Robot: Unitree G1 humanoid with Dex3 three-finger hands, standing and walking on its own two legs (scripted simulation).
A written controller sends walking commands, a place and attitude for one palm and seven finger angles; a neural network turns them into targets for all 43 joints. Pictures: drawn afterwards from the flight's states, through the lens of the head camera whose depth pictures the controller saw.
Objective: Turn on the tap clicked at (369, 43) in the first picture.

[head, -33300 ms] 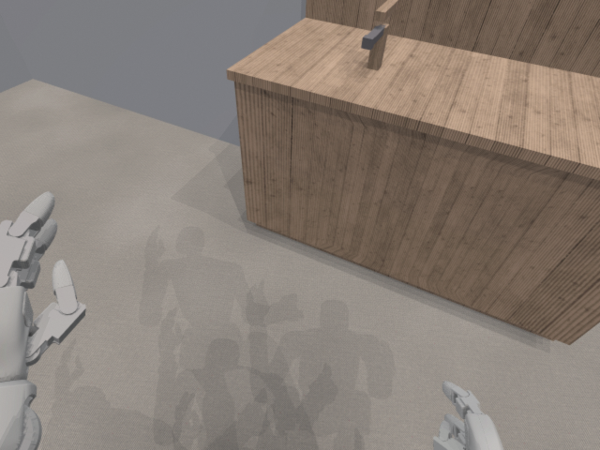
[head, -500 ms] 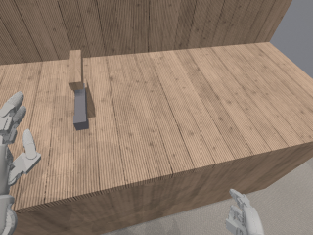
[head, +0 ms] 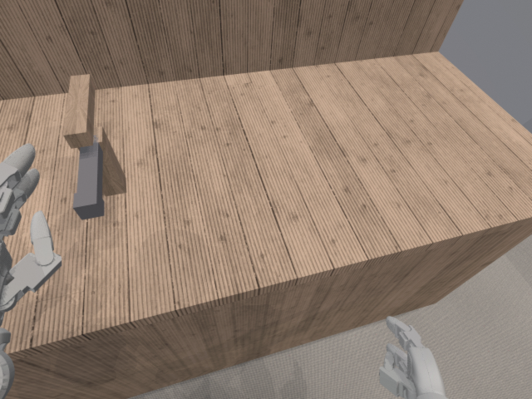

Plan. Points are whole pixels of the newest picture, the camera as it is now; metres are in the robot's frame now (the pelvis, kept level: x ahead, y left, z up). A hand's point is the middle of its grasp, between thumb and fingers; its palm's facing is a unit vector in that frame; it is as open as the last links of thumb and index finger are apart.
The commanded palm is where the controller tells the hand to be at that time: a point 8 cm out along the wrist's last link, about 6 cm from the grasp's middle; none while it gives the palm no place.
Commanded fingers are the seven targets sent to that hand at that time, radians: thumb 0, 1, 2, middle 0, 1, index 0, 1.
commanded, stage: shuffle to correct the standing spot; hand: left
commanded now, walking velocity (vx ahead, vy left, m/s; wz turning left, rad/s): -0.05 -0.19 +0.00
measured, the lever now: (89, 204) +0.33 +0.27 +0.11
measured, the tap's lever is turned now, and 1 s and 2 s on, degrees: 0 0 0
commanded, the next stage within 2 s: none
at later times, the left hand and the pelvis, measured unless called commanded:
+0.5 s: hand (90, 262) +0.22 +0.20 +0.16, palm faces +0.32 -0.85 -0.41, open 7.5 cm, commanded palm +0.16 +0.25 +0.18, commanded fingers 0.00 0.90 0.90 -0.20 -0.30 -0.20 -0.30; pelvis +0.00 -0.03 +0.00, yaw +0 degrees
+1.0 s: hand (77, 264) +0.22 +0.22 +0.16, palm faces +0.33 -0.85 -0.41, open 7.5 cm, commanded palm +0.16 +0.26 +0.18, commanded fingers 0.00 0.90 0.90 -0.20 -0.30 -0.20 -0.30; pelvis +0.00 -0.03 +0.00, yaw +0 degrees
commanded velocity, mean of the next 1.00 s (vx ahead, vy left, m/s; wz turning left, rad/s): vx -0.07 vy -0.19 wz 0.00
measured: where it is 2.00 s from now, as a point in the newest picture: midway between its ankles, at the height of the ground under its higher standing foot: outside the picture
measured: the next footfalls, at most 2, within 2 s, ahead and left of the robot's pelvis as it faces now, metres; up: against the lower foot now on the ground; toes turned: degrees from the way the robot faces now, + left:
none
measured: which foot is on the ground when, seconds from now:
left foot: down 0.00-1.00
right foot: down 0.00-1.00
